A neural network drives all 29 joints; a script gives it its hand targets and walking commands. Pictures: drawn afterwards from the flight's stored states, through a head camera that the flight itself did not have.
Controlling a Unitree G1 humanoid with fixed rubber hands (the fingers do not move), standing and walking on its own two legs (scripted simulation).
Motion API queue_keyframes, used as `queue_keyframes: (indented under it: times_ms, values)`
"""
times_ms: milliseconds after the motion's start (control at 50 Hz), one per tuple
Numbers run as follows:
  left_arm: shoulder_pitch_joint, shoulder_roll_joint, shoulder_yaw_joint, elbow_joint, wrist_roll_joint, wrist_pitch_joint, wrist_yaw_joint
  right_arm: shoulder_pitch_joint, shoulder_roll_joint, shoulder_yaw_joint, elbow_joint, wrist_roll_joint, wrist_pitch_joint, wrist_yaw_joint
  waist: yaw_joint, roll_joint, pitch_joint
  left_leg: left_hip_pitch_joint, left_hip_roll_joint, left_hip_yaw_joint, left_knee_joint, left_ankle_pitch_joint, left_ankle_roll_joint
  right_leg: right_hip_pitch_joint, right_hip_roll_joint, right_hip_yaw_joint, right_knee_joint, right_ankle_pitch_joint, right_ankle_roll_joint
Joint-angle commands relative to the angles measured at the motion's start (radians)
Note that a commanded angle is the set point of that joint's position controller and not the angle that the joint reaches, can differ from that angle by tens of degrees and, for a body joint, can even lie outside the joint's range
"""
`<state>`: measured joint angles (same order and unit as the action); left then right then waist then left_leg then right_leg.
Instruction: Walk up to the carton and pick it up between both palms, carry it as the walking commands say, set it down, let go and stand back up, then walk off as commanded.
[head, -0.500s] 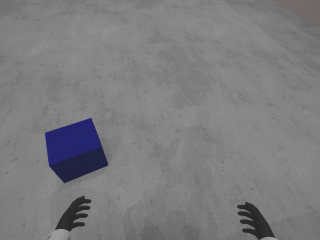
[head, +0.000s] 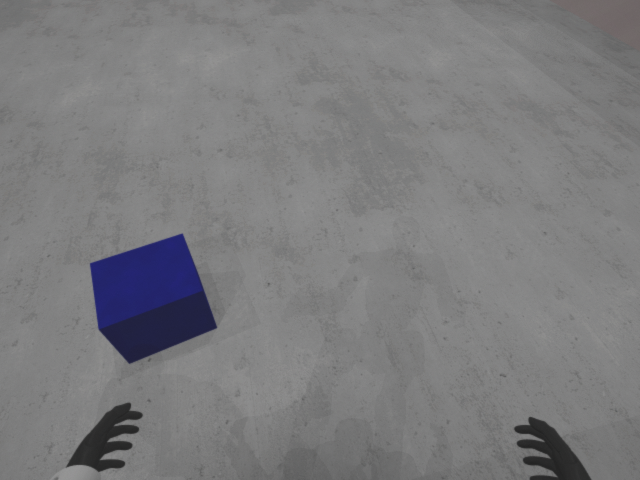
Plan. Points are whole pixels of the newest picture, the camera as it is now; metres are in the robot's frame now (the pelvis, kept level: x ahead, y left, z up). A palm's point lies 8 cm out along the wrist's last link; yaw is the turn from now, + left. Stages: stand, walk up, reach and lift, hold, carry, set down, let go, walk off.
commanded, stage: stand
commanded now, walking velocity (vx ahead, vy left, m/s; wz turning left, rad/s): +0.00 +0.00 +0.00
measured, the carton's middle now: (156, 297) +0.73 +0.56 -0.63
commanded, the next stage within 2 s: walk up in 1.04 s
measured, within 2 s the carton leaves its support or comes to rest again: neither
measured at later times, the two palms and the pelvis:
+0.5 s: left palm out of the picture +0.12 +0.31 -0.07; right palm out of the picture +0.12 -0.31 -0.07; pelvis +0.00 +0.00 +0.02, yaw +0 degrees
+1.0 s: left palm out of the picture +0.10 +0.31 -0.07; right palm out of the picture +0.10 -0.31 -0.08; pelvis +0.00 +0.00 +0.03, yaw +0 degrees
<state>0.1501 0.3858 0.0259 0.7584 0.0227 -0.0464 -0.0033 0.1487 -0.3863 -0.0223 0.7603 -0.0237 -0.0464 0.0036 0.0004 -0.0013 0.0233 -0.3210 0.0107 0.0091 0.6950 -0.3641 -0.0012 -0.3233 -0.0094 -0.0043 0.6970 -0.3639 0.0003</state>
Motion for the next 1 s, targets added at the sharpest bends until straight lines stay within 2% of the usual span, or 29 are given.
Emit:
queue_keyframes:
  times_ms: [0,600,980]
  values:
    - [-0.044,0.168,0.039,-0.043,-0.003,-0.012,0.004,-0.042,-0.167,-0.039,-0.044,0.003,-0.012,-0.004,0.0,0.001,-0.071,0.032,0.076,-0.093,-0.134,0.19,0.068,0.031,-0.077,0.094,-0.136,0.184,-0.067]
    - [-0.103,0.178,0.006,0.185,-0.011,0.004,0.002,-0.102,-0.177,-0.01,0.188,0.011,0.005,-0.003,-0.001,0.002,-0.044,0.165,0.104,-0.095,-0.351,0.25,0.036,0.161,-0.105,0.095,-0.353,0.246,-0.036]
    - [-0.106,0.184,0.004,0.243,-0.012,0.012,0.005,-0.104,-0.182,-0.011,0.248,0.012,0.012,-0.005,-0.001,0.002,-0.036,0.189,0.112,-0.097,-0.393,0.252,0.03,0.18,-0.112,0.095,-0.397,0.244,-0.029]
